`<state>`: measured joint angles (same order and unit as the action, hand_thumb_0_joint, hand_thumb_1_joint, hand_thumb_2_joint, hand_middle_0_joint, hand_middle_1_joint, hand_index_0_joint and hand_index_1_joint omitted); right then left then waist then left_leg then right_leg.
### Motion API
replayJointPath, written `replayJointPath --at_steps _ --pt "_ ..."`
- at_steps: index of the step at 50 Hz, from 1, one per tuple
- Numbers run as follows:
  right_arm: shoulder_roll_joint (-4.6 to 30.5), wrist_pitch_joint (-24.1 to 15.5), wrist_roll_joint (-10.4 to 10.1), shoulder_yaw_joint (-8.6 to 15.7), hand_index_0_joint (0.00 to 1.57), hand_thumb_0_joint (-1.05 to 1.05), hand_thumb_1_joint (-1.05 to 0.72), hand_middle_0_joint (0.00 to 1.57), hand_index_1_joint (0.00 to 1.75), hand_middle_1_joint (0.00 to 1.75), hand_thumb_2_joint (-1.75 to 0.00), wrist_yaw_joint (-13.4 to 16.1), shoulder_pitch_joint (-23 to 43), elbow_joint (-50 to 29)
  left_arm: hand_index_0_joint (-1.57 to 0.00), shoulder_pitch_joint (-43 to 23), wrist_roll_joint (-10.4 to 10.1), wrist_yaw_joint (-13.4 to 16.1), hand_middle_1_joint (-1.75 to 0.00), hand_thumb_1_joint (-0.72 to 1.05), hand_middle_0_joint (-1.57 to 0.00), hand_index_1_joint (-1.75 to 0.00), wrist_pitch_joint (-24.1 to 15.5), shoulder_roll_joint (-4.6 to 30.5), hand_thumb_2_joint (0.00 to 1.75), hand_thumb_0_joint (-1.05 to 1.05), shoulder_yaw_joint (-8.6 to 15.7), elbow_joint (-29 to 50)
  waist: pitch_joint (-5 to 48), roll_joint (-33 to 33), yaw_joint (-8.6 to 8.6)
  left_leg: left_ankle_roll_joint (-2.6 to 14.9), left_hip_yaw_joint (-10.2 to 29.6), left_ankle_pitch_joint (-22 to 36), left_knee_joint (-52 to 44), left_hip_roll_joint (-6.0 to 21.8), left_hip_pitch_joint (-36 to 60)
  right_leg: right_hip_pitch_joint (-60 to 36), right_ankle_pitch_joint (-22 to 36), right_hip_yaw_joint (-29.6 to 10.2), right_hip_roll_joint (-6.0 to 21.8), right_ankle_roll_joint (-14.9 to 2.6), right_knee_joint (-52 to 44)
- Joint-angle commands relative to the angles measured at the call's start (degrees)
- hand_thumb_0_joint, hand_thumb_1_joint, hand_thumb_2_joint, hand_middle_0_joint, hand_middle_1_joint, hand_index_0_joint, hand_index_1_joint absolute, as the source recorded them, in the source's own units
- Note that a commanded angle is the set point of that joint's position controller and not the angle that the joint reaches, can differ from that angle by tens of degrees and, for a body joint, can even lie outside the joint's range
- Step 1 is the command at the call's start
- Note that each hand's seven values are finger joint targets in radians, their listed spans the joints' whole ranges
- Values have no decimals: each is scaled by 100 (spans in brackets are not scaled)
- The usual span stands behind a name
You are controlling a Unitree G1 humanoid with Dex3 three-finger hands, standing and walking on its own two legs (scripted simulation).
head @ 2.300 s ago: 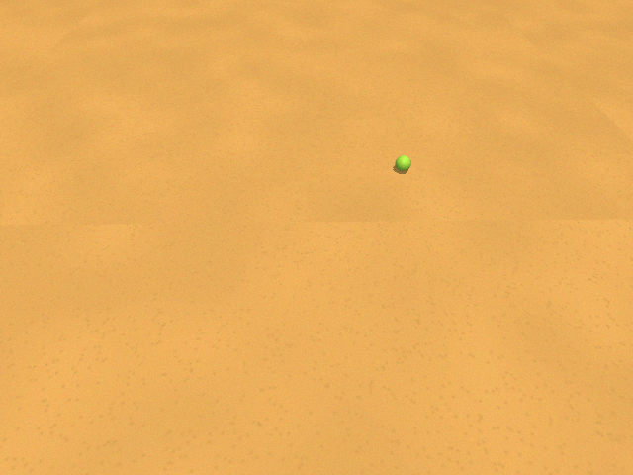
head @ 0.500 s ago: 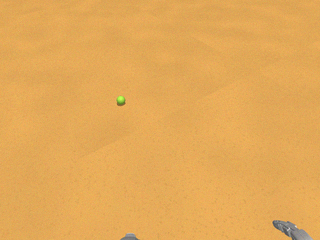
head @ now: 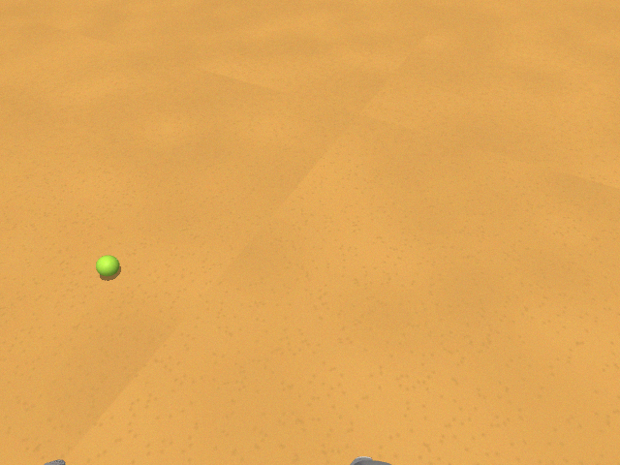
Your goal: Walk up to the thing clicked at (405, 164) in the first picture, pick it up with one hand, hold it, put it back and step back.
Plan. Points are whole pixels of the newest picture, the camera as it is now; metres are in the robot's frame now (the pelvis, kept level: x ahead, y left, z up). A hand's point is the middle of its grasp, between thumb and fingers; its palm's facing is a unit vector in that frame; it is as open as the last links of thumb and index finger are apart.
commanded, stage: walk up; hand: left
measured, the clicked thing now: (107, 265) +1.05 +0.64 -0.71
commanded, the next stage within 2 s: none
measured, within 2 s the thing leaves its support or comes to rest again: neither
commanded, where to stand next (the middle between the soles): +0.59 +0.76 m, yaw -50 degrees
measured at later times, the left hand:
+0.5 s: hand out of the picture +0.33 +0.55 -0.15, palm faces -0.25 -0.76 -0.60, open 7.4 cm
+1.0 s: hand out of the picture +0.54 +0.63 -0.11, palm faces -0.33 -0.72 -0.61, open 7.4 cm
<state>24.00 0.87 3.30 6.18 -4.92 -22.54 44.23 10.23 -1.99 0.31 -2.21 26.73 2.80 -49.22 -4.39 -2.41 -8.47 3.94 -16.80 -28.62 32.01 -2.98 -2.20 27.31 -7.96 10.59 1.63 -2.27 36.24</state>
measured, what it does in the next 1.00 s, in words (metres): steps to the left, turning right: left foot, then right foot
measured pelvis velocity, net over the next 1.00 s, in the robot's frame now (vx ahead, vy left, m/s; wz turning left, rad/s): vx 0.33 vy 0.38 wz -0.45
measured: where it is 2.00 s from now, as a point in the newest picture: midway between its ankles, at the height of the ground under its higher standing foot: (31, 418)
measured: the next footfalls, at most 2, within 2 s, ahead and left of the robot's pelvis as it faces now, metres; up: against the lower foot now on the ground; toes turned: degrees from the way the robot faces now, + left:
left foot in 0.40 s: +0.32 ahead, +0.33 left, +0.00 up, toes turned -8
right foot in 0.78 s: +0.36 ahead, +0.19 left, +0.00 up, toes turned -29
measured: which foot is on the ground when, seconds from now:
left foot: down 0.00-0.02, up 0.04-0.38, down 0.40-0.78, up 0.80-1.00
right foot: down 0.00-0.42, up 0.44-0.76, down 0.78-1.00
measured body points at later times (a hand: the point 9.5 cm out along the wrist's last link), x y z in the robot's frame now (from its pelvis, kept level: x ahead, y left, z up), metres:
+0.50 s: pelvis +0.20 +0.23 -0.03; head +0.24 +0.22 +0.42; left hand +0.34 +0.59 -0.11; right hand +0.24 -0.13 -0.10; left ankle +0.28 +0.33 -0.72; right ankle +0.13 +0.02 -0.66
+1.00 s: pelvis +0.33 +0.38 -0.02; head +0.33 +0.33 +0.43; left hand +0.55 +0.66 -0.07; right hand +0.29 +0.05 -0.14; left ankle +0.43 +0.54 -0.63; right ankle +0.33 +0.21 -0.71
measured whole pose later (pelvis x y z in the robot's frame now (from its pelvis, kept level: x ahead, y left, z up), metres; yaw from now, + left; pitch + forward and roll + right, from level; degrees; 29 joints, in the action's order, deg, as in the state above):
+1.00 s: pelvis +0.33 +0.38 -0.02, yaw -26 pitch -3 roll -2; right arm 25.8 6.2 3.6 5.8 -5.3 -12.7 39.9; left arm 17.3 1.4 7.1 -3.9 23.3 3.1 -46.2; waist -5.9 -8.3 -1.6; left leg -1.1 7.0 -23.5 76.2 6.2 -35.1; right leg 25.1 -17.6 1.8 3.3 -0.8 45.4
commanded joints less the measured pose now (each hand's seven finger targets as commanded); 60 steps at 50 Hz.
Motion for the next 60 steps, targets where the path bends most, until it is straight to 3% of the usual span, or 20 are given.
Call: replayJointPath --at_steps 1,3,9,16,19,20,21,23,27,33,35,38,39,40,42,48,55,57,59,60 --pt "709 -159 -13 145 20 0 -90 20 30 30 -90 168 643 -1147 -20 2777 102 460 -30 90 -20 -30 -24 1661 90 0 785 -279 1495 1581 1720 -997 1275 -518 4121 149 -4306 -5070 -751 -3081 1741 -1119 -756" --pt "1558 13 -30 360 20 0 -90 20 30 30 -90 180 428 -1186 -20 1279 68 675 -30 90 -20 -30 -54 1998 90 0 732 418 1295 412 1098 -1054 2969 -476 5698 538 -4814 -3703 -3084 -5794 3039 -1978 -1931" --pt "1313 86 41 235 20 0 -90 20 30 30 -90 -105 379 -930 -20 106 186 585 -30 90 -20 -30 -449 1544 90 0 537 613 -50 347 202 -377 2307 1039 3212 925 -2911 -95 -328 -2031 949 -795 -1469" --pt "1184 213 9 347 20 0 -90 20 30 30 -90 -289 1116 -1115 -20 736 418 549 -30 90 -20 -30 -446 1970 90 0 685 449 306 1286 560 -376 1890 1640 2032 1202 -2344 242 -1606 -2038 957 -826 -1026" --pt "1370 182 46 513 20 0 -90 20 30 30 -90 -217 425 -886 -20 243 453 588 -30 90 -20 -30 -344 1919 90 0 656 545 531 1062 -91 -297 1625 800 1395 880 -878 1269 -1750 -1944 861 -661 -28" --pt "1482 120 91 609 20 0 -90 20 30 30 -90 -150 -322 -611 -20 283 511 615 -30 90 -20 -30 -307 1490 90 0 547 525 847 57 -518 -292 1825 225 805 716 -5 1642 -1458 -1541 522 -391 1567" --pt "1882 57 177 683 20 0 -90 20 30 30 -90 -58 -583 -569 -20 609 494 647 -30 90 -20 -30 -279 742 90 0 330 502 600 -1900 -578 -395 3283 -847 -621 1654 -159 2333 -2589 -1142 -360 -86 3296" --pt "2498 -33 -58 741 20 0 -90 20 30 30 -90 96 703 -769 -20 1160 334 804 -30 90 -20 -30 -242 981 90 0 292 345 440 -2554 288 37 5462 -1086 -2175 2616 -671 2577 -2437 -1469 -128 -297 4726" --pt "1433 -57 -9 458 20 0 -90 20 30 30 -90 202 977 -859 -20 1397 90 650 -30 90 -20 -30 -189 1433 90 0 464 -248 474 -1255 515 -144 2761 2085 -800 1806 -697 1712 -1202 -1262 271 -28 3564" --pt "1007 16 146 318 20 0 -90 20 30 30 -90 226 815 -898 -20 1157 44 606 -30 90 -20 -30 -154 885 90 0 291 -5 667 -871 366 289 1583 4731 -414 1617 -398 564 -945 -484 58 101 1414" --pt "1007 101 180 320 20 0 -90 20 30 30 -90 206 961 -1045 -20 1482 67 635 -30 90 -20 -30 -131 883 90 0 325 -56 726 -758 508 175 1426 4331 -103 1603 -900 -332 -499 -412 34 6 874" --pt "849 163 64 242 20 0 -90 20 30 30 -90 178 1539 -1391 -20 2874 172 798 -30 90 -20 -30 -133 1331 90 0 616 -367 1174 327 1428 -412 969 3430 1925 1175 -2736 -3109 483 -914 213 -358 -549" --pt "686 193 39 168 20 0 -90 20 30 30 -90 188 1150 -1330 -20 2940 237 878 -30 90 -20 -30 -111 1654 90 0 752 -258 1126 1286 1515 -721 1206 -97 3168 662 -4258 -3931 202 -2731 1276 -972 -839" --pt "913 309 89 221 20 0 -90 20 30 30 -90 216 617 -1188 -20 2324 268 902 -30 90 -20 -30 -101 1783 90 0 739 126 1216 830 1110 -953 2060 -658 4258 733 -4406 -3303 -944 -4305 2421 -1456 -1180" --pt "1419 395 101 423 20 0 -90 20 30 30 -90 298 669 -1142 -20 1160 174 991 -30 90 -20 -30 -168 1816 90 0 719 597 615 212 799 -1045 2789 -424 5377 995 -4478 -1988 -1006 -5076 2969 -2081 -1549" --pt "1289 458 69 413 20 0 -90 20 30 30 -90 -17 646 -829 -20 610 388 784 -30 90 -20 -30 -294 1719 90 0 739 659 56 680 504 -422 2221 758 4424 949 -3124 363 -2254 -2340 1070 -846 -1088" --pt "1293 466 50 495 20 0 -90 20 30 30 -90 -88 959 -1028 -20 842 561 708 -30 90 -20 -30 -280 2193 90 0 947 651 380 1468 809 -353 1692 -291 2640 944 -2630 334 -2291 -2615 1014 -897 -514" --pt "1313 413 67 582 20 0 -90 20 30 30 -90 -22 58 -760 -20 307 509 714 -30 90 -20 -30 -255 2075 90 0 881 714 743 1153 230 -279 1393 124 1460 774 -1480 771 -1692 -2335 987 -661 215" --pt "1822 296 272 722 20 0 -90 20 30 30 -90 120 -729 -532 -20 271 415 785 -30 90 -20 -30 -169 856 90 0 512 721 341 -1846 -374 -268 3100 -508 -619 1371 -839 2677 -2779 -991 -698 -32 3570" --pt "2383 226 150 746 20 0 -90 20 30 30 -90 169 66 -748 -20 152 340 922 -30 90 -20 -30 -184 943 90 0 485 842 101 -2488 -15 121 4768 16 -1367 2142 -1489 3017 -2918 -1546 -900 -53 4247"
